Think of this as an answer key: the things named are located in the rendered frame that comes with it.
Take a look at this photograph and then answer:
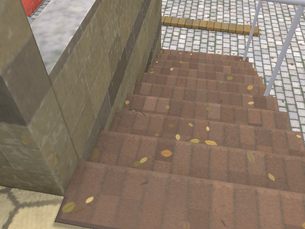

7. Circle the stairs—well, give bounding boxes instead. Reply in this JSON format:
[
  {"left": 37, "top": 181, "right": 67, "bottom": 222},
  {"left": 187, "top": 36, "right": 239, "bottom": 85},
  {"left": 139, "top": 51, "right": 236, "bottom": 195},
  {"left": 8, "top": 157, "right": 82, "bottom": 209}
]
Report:
[{"left": 90, "top": 49, "right": 305, "bottom": 194}]

